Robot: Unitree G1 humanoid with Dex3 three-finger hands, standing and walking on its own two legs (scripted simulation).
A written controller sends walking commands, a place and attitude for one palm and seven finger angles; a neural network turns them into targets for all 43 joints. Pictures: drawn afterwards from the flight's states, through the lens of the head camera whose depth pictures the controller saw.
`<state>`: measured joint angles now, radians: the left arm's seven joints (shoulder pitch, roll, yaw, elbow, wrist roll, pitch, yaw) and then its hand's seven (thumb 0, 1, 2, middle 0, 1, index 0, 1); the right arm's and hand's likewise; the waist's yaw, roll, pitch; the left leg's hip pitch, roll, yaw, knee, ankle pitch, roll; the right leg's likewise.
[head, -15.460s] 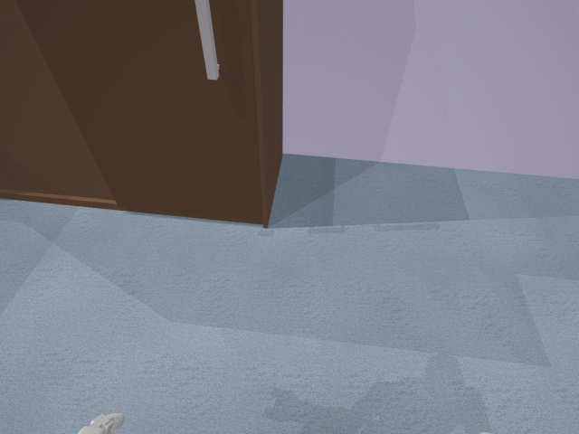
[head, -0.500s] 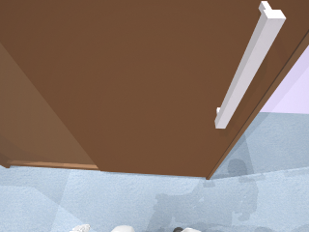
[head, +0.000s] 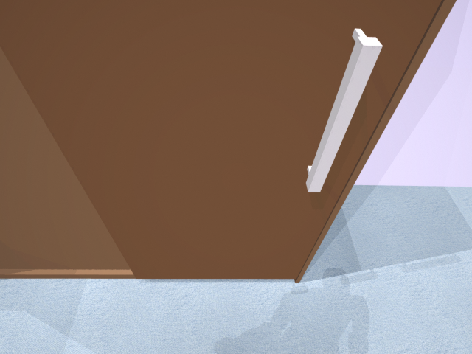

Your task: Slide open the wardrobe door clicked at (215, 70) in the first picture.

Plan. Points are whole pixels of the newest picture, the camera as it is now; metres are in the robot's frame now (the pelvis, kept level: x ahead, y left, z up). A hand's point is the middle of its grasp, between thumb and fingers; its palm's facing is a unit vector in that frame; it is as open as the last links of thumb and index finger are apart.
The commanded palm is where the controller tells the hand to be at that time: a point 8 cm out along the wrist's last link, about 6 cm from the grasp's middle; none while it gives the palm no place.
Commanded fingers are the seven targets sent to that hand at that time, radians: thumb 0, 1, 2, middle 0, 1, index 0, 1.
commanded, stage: come to a stop and stand still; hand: right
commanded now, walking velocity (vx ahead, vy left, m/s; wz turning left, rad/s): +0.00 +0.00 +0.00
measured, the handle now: (331, 124) +0.50 -0.17 +0.13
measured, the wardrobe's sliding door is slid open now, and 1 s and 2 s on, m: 0.00 0.00 0.00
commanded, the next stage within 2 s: look again from close up in 1.40 s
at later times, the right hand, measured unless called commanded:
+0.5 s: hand out of the picture +0.06 -0.26 -0.18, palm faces -0.03 +0.97 -0.25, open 7.4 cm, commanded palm none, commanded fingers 0.00 -0.90 -0.90 0.20 0.30 0.20 0.30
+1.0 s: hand out of the picture +0.05 -0.21 -0.18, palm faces -0.05 +0.97 -0.22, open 7.3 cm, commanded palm none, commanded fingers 0.00 -0.90 -0.90 0.20 0.30 0.20 0.30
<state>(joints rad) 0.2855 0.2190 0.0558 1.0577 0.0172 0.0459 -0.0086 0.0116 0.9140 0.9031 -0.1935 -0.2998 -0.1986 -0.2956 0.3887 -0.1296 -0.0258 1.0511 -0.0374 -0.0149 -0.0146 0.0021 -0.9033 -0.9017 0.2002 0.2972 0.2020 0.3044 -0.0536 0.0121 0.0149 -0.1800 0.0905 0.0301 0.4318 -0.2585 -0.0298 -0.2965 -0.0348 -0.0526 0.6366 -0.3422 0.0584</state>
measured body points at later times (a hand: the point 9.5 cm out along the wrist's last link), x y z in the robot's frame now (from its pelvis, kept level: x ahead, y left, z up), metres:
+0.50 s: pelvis +0.02 -0.07 -0.01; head +0.04 -0.06 +0.44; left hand +0.08 +0.17 -0.16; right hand +0.06 -0.31 -0.16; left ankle -0.02 +0.12 -0.74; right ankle -0.01 -0.14 -0.75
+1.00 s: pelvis +0.02 -0.03 -0.01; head +0.05 -0.02 +0.44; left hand +0.04 +0.21 -0.17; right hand +0.06 -0.26 -0.16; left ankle -0.02 +0.12 -0.75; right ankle -0.01 -0.14 -0.75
